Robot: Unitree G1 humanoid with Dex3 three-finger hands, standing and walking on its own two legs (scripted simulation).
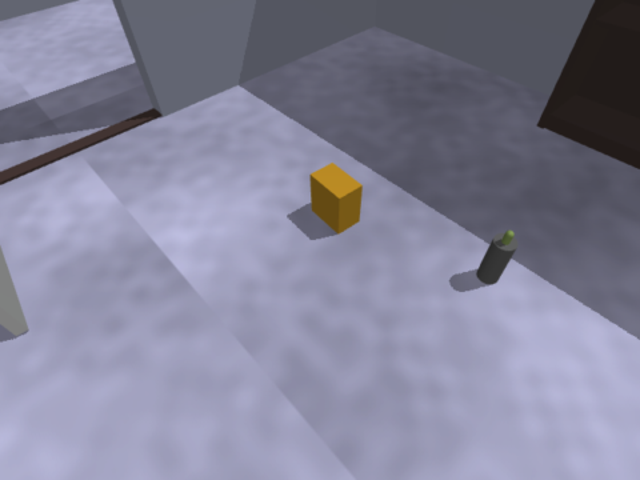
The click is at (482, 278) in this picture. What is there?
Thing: necked bottle
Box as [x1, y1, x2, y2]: [477, 230, 517, 284]
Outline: 510,230 506,231 505,233 496,234 494,236 477,270 477,276 481,281 489,284 494,283 498,279 516,248 517,242 513,237 513,232
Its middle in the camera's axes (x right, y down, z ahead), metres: +0.64 +0.04 +1.42
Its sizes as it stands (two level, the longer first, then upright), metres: 0.082 0.082 0.257
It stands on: the floor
